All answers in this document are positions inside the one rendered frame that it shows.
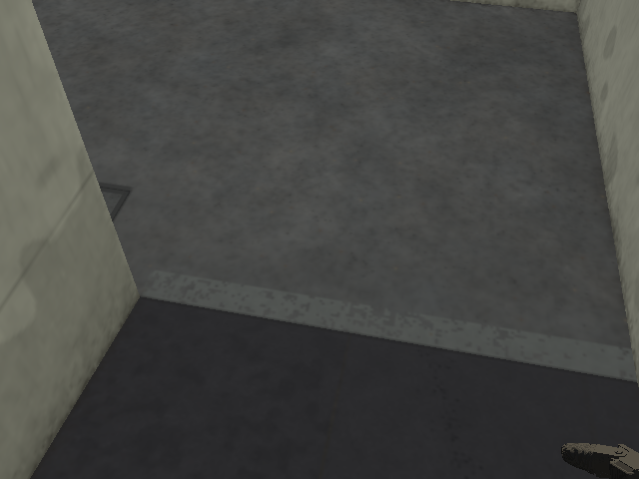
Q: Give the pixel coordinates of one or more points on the right robot hand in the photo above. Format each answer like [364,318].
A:
[605,461]

